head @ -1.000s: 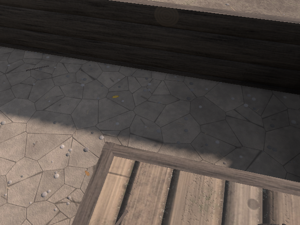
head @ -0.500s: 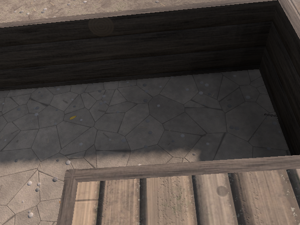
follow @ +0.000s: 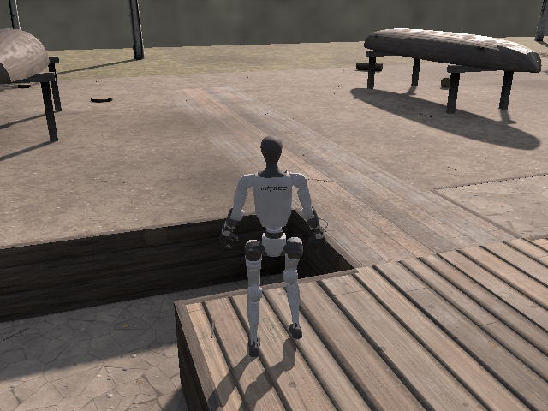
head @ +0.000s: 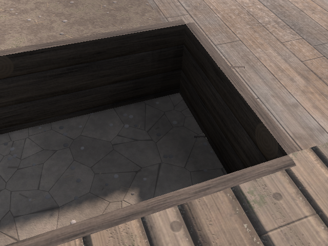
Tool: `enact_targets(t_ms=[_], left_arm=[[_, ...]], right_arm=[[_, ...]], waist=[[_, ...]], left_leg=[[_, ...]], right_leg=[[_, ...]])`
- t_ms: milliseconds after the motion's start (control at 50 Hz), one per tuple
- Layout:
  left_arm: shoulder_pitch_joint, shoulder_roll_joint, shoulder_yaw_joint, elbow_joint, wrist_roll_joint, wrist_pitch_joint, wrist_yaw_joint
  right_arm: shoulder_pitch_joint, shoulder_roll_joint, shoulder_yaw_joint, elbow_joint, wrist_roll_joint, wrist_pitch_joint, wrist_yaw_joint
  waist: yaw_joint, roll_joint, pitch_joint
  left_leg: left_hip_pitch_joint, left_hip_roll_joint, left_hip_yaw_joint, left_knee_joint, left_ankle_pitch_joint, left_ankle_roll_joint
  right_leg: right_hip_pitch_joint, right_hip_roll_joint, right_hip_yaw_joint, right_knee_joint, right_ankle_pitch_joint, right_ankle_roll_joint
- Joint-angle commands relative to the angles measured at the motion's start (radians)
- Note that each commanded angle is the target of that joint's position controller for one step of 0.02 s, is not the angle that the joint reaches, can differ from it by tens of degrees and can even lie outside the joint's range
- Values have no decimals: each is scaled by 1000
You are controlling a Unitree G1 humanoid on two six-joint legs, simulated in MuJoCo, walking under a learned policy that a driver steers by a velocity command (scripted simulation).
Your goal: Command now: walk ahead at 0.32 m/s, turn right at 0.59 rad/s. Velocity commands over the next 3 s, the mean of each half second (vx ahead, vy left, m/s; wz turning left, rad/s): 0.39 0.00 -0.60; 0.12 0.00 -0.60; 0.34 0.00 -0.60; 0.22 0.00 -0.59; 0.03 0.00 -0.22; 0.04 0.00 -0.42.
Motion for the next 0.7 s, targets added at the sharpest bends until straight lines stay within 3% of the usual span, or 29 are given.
enact_targets(t_ms=[20, 80, 140, 200, 240, 260, 280, 300, 320, 340, 360, 380, 400, 420, 460, 520, 560, 600, 660, 680, 700], left_arm=[[-54, 57, 17, -87, -6, -23, -15], [-106, 16, -6, -113, 0, -33, -23], [-148, -7, -24, -130, -2, -43, -37], [-157, 7, -26, -142, -10, -41, -43], [-111, 33, -12, -145, -14, -38, -43], [-6, 56, 6, -119, -14, -38, -43], [144, 129, 46, -67, -18, -36, -35], [298, 223, 75, -53, -33, -30, -16], [280, 329, 75, -77, -28, -46, -17], [261, 217, 47, -86, -23, -66, -35], [224, 160, 24, -72, -15, -79, -38], [172, 123, 10, -78, -9, -84, -40], [105, 102, -1, -90, -2, -85, -38], [56, 93, -12, -101, 12, -84, -29], [7, 113, -8, -95, 24, -83, -7], [24, 120, -6, -63, 8, -67, 21], [60, 133, 0, -47, -6, -56, 33], [85, 139, 3, -27, -15, -52, 41], [42, 121, 1, -32, -23, -41, 47], [8, 110, -2, -40, -25, -39, 45], [6, 65, -15, -63, -11, -42, 42]], right_arm=[[-53, -132, -25, -96, -6, -25, -13], [12, -156, -31, -87, -3, -25, -5], [27, -211, -49, -80, 2, -16, 10], [35, -234, -57, -72, 28, -2, 27], [25, -256, -65, -69, 52, 9, 29], [2, -259, -64, -71, 54, 12, 25], [20, -214, -49, -71, 46, 10, 23], [30, -143, -21, -101, 5, 2, 20], [25, -42, 14, -182, 0, -27, 19], [-79, -172, -14, -192, 48, -47, 18], [-106, -189, -21, -200, 67, -59, 24], [-94, -180, -18, -189, 46, -65, 20], [-97, -177, -21, -189, 18, -65, 17], [-80, -180, -26, -179, 5, -55, 19], [-65, -158, -22, -165, -13, -42, 21], [-134, -98, 0, -181, -26, -29, 12], [-184, -84, 6, -199, -19, -22, 14], [-209, -109, -6, -214, -6, -16, 18], [-186, -141, -26, -227, -8, -15, 18], [-151, -140, -31, -222, -14, -22, 17], [-99, -186, -44, -225, -30, -26, 9]], waist=[[-14, 153, 65], [-56, 146, 73], [-73, 148, 87], [-71, 162, 112], [-28, 186, 86], [42, 173, 27], [103, 108, -70], [158, -63, -167], [83, -306, -257], [158, -121, -220], [127, -122, -100], [91, -39, -50], [56, -30, -7], [20, -58, 6], [-12, -54, -1], [-5, -44, -3], [19, -68, -31], [30, -77, -51], [-1, -94, -55], [-32, -86, -61], [-39, -11, -142]], left_leg=[[93, 244, -218, -290, -89, 161], [139, 257, -127, -297, 26, 180], [117, 271, -37, -292, 102, 172], [110, 292, 5, -248, 166, 161], [125, 312, 28, -162, 349, 139], [106, 292, 80, -30, 511, 107], [47, 231, 158, 196, 596, 59], [-205, 181, 175, 531, 232, -11], [-555, -22, 33, 842, -323, -70], [-644, 16, -86, 922, -268, -55], [-688, 54, -72, 906, -196, -24], [-640, 94, -74, 841, -124, -13], [-576, 107, -78, 765, -63, -17], [-507, 113, -79, 742, -18, -27], [-435, 82, -45, 667, 32, -53], [-338, 10, 1, 426, 165, -78], [-276, -39, 0, 290, 250, -81], [-253, -58, -31, 207, 252, -75], [-183, -47, -73, 74, 242, -43], [-97, -34, -58, -26, 363, -19], [102, 92, -149, -23, 648, 35]], right_leg=[[-217, -90, -15, 62, 117, 37], [-200, -131, -53, -87, 156, 51], [-93, -147, -112, -270, 158, 38], [-1, -127, -178, -376, 73, 0], [105, -91, -207, -458, 28, -40], [261, -51, -230, -548, 88, -67], [494, -3, -232, -607, 125, -97], [762, -180, 56, -638, 112, -171], [921, -392, 623, -793, -29, -379], [868, -402, 612, -873, -137, -377], [769, -382, 502, -865, -129, -359], [654, -334, 408, -849, -81, -327], [545, -289, 333, -846, 58, -302], [467, -260, 271, -848, 227, -291], [385, -234, 172, -825, 553, -290], [305, -152, 63, -752, 727, -246], [300, -141, 79, -715, 720, -227], [342, -164, 138, -669, 708, -214], [383, -173, 254, -599, 579, -189], [372, -137, 252, -545, 511, -163], [295, -63, 207, -390, 346, -111]])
